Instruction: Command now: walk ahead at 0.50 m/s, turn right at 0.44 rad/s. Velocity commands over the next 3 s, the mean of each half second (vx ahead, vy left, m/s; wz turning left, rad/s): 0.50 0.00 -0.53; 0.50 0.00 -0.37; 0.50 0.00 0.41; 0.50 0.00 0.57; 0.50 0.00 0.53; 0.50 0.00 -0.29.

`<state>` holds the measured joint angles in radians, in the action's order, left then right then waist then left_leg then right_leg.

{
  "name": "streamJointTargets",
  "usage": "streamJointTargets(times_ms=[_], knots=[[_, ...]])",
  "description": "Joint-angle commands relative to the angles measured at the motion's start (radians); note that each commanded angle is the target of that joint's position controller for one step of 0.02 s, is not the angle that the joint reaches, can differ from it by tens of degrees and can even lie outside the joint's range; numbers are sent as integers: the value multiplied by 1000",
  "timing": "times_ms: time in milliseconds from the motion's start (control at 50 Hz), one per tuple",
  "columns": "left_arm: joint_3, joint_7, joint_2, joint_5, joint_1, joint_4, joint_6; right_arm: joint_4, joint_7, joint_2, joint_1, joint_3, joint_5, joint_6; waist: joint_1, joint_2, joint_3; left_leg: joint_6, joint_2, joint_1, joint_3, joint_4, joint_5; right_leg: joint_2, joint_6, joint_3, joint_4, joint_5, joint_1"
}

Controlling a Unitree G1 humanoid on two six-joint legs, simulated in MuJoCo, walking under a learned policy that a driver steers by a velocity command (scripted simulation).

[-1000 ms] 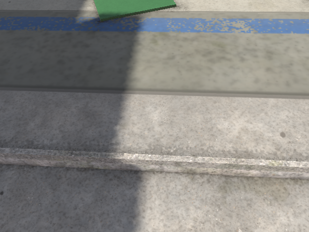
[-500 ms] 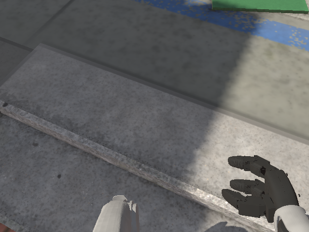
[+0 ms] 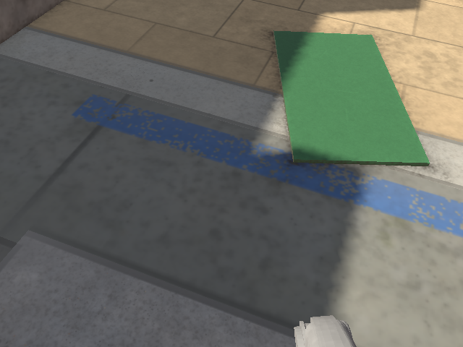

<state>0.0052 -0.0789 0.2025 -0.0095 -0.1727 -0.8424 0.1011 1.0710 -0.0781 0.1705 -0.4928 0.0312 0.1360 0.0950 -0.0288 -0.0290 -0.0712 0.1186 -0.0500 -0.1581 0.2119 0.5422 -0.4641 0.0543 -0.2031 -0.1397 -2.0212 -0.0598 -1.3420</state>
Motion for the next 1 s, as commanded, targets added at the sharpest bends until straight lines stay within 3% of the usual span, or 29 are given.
streamJointTargets(times_ms=[20, 60, 80, 140, 160, 180, 200, 220, 240, 260, 280, 300, 360, 400, 440, 480, 500, 520, 540, 560, 600, 620, 660, 700, 760, 920, 960, 980, 1000], knots=[[14, 13, 78, -24, 286, 165, 1, 40, 8, 137, -214, 3, 25, 6, 56, 140, 84, -187, 286, 211, -192, -218, 881, -4, 46, 61, 163, 46, -213], [27, 24, 121, -5, 286, 177, -23, -33, -8, 189, -107, -2, -5, 9, 8, 150, 44, -237, 247, 146, -58, -249, 1218, 10, 38, 229, 377, 178, 8], [37, 15, 121, 17, 141, 148, -34, -110, -6, 220, 47, -4, -33, 33, -97, 158, 43, -262, 210, -103, 47, -241, 1543, 34, 42, 348, 502, 220, 391], [81, 14, 196, 9, -179, 65, -49, -161, -13, 450, 170, -62, -100, 63, -228, 177, 114, -225, 338, -319, 1, 31, 2012, 178, 136, 385, 878, 435, 1002], [120, 39, 254, -9, -426, -40, -37, -149, -33, 466, 223, -77, -60, 58, -292, 76, 61, -235, 320, -402, -27, 432, 1797, 172, 90, 247, 1109, 339, 1238], [96, 52, 194, 33, -674, -177, -60, -101, -77, 265, 94, -33, 14, 42, -242, -211, -241, -307, 118, -727, -107, 1196, 287, -53, -235, -263, 1027, -268, 1646], [84, 38, 204, 84, -700, -146, -49, -189, -93, 190, 129, -28, -95, 40, -264, -109, -332, -234, -18, -858, -434, 1365, 132, -188, -288, -673, 1301, 17, 1542], [83, 40, 172, 72, -577, -149, -22, -226, -67, 200, 286, -40, -133, 52, -245, -24, 3, -177, -5, -967, -444, 1373, 184, -189, -219, -663, 1403, 348, 1269], [53, 30, 120, 40, -404, -132, -6, -241, -28, 151, 304, -25, -86, 51, -150, 13, 54, -119, 13, -977, -432, 1356, 206, -167, -200, -620, 1415, 612, 1105], [26, 30, 64, 38, -242, -129, -3, -260, -1, 105, 297, -9, -28, 34, -50, 44, 49, -54, 11, -944, -425, 1355, 179, -129, -192, -545, 1443, 660, 950], [-5, 33, 20, 50, -98, -124, -11, -282, 17, 67, 297, 3, -8, 17, 43, 73, 77, 11, 24, -859, -420, 1293, 133, -93, -157, -480, 1468, 690, 741], [-17, 38, 3, 53, -23, -112, -10, -289, 33, 71, 287, 7, -21, 7, 71, 31, 93, 18, 15, -851, -418, 1337, 41, -72, -145, -451, 1515, 677, 637], [7, 51, 121, 56, 130, -9, 57, -346, 60, 192, 331, -24, -83, 19, 126, 134, 30, -111, 99, -335, -249, 773, 139, 32, -29, -133, 1555, 533, 371], [28, 60, 205, 24, 57, -20, 85, -382, 57, 165, 369, -22, -105, 24, 124, 47, 65, -249, 121, 38, -189, 530, 153, 56, 22, -82, 1575, 391, 224], [39, 34, 213, 20, -86, -31, 69, -328, 34, 139, 327, -10, -100, 4, 74, 22, 94, -251, 69, -39, -153, 262, 171, 15, -11, -161, 1445, 513, 504], [41, -2, 153, 55, -220, -51, 73, -315, 45, 198, 255, -39, -97, 28, 76, -21, -4, -133, 53, 37, -215, 180, 253, -16, 6, -268, 1220, 132, 752], [21, -18, 34, 59, -283, -52, 84, -259, 58, 268, 33, -61, -88, 48, 126, 137, -184, 111, 214, 278, -463, 196, 455, 74, 77, -196, 884, 92, 678], [8, -25, -39, 70, -354, -5, 87, -260, 52, 355, -55, -64, -96, 31, 112, 483, -331, 418, 497, 551, -1148, -116, 432, 181, 165, -87, 544, 640, 306], [33, -11, 56, 61, -193, 1, 73, -232, 60, 332, -33, -75, -90, 28, 143, 254, -89, 329, 499, 434, -1202, -198, 230, 100, 169, -74, 266, 515, 81], [24, 14, 53, 54, -99, 8, 52, -229, 61, 266, 90, -63, -95, 27, 113, 132, -15, 228, 452, 248, -951, -182, 42, 25, 149, -35, 208, 336, 57], [15, 27, 30, 88, -53, 11, 22, -249, 80, 59, 231, -2, -93, 28, 49, 75, -10, 154, 376, 61, -654, -233, 160, -81, 147, 12, 404, 200, 256], [16, 12, 36, 102, -34, 13, 15, -257, 97, 9, 287, 8, -98, 30, 16, 74, -4, 127, 351, -7, -571, -270, 228, -122, 154, 22, 477, 206, 338], [26, -9, 44, 74, 56, 40, 9, -244, 118, 24, 283, -3, -103, 36, 36, 97, 21, 102, 315, -24, -401, -333, 333, -150, 169, 60, 640, 229, 390], [24, -27, 26, 56, 128, 59, 15, -208, 121, 74, 198, -18, -78, 45, 68, 81, 18, 87, 296, 54, -277, -369, 498, -156, 180, 104, 849, 133, 397], [20, -47, 11, 41, 170, 61, 6, -170, 101, 144, 124, -39, -73, 50, 79, 68, 49, 64, 264, 12, -104, -400, 648, -129, 175, 182, 1151, 21, 599], [57, 12, 97, 52, 298, 151, -29, -77, 34, 188, 13, -68, -85, 31, 25, 115, 89, 75, 330, 258, -133, -273, 1037, -51, 94, 219, 1486, 82, 809], [93, 37, 181, 36, 128, 122, -10, -88, 35, 205, 12, -78, -72, 36, -36, 102, -75, -16, 239, 36, -89, -30, 1123, -53, -5, 205, 1370, -66, 1302], [82, 39, 184, 37, -116, 53, -9, -90, 37, 76, -159, -32, -59, 45, -54, -83, -365, -90, 124, -319, -92, 284, 721, -293, -188, -55, 1365, -129, 1871], [126, 68, 294, -18, -284, 28, -42, -85, 79, 136, -34, -57, -181, 42, -148, -110, -296, -156, 32, -553, -139, 736, -81, -507, -204, -475, 1552, -137, 1839]])
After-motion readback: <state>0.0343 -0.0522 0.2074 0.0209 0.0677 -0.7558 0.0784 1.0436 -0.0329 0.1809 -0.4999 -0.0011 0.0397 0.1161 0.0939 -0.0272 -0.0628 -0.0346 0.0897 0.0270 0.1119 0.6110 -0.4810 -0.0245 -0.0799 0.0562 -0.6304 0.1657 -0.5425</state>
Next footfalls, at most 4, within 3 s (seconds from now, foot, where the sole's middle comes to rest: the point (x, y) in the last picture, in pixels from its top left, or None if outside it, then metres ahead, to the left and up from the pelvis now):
0.16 right None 0.25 -0.08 -0.62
0.48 left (179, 346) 0.48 0.14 -0.62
0.94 right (327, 286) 0.67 -0.25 -0.62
1.48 left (262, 190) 1.01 -0.07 -0.62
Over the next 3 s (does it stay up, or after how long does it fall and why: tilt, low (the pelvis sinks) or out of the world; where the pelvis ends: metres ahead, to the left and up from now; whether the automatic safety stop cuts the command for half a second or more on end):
stays up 1.61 0.02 0.13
